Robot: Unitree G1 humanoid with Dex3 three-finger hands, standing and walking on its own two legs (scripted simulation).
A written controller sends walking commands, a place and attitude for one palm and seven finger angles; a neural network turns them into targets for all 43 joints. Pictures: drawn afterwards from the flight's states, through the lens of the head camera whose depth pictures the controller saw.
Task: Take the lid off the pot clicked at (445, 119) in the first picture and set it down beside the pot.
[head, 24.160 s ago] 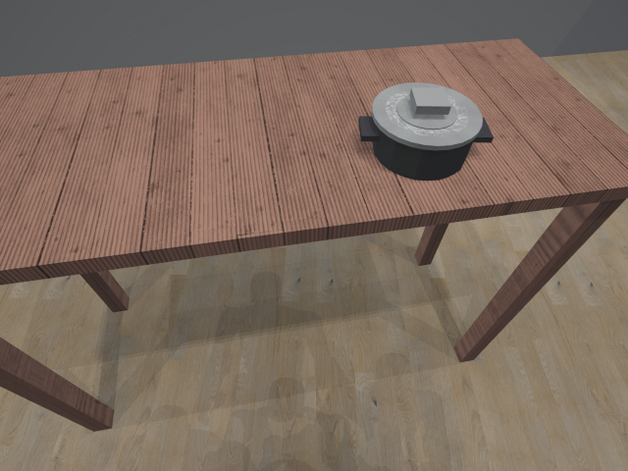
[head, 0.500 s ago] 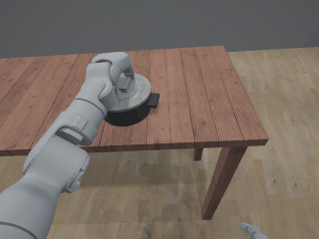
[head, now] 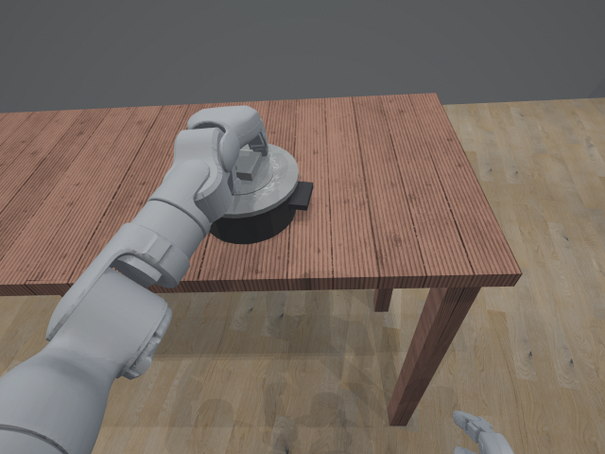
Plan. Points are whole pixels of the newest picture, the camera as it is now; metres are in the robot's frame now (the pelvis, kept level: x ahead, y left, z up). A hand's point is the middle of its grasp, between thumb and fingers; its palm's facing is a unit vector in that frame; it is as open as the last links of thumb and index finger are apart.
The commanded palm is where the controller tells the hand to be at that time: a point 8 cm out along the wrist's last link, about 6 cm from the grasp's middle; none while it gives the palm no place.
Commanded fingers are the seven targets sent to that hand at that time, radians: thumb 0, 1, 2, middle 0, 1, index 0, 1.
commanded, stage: lower the open fingers around the knob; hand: left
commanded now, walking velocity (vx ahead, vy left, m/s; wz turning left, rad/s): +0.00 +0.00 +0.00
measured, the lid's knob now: (240, 164) +0.48 +0.10 +0.15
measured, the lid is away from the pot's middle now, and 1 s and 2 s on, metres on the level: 0.00 0.01 0.01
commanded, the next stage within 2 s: close the fingers and squeeze the knob in 0.94 s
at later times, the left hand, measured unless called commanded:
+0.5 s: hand (238, 168) +0.44 +0.09 +0.17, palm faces -0.30 -0.02 -0.95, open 10.0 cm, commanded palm +0.43 +0.08 +0.23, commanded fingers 0.00 -0.37 1.69 -0.88 -0.08 -0.88 -0.08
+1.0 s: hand (237, 163) +0.45 +0.09 +0.18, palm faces -0.30 -0.07 -0.95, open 9.8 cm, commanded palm +0.44 +0.10 +0.23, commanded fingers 0.00 -0.37 1.69 -0.88 -0.08 -0.88 -0.08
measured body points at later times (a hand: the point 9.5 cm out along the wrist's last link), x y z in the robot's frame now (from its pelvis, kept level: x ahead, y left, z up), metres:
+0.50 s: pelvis +0.00 +0.00 +0.00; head +0.00 -0.04 +0.45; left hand +0.45 +0.09 +0.23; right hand +0.13 -0.24 -0.13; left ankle +0.00 +0.09 -0.74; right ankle -0.02 -0.12 -0.74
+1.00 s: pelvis -0.01 +0.00 +0.00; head +0.00 -0.03 +0.45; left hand +0.46 +0.09 +0.23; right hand +0.12 -0.25 -0.12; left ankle +0.00 +0.09 -0.74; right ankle -0.02 -0.12 -0.74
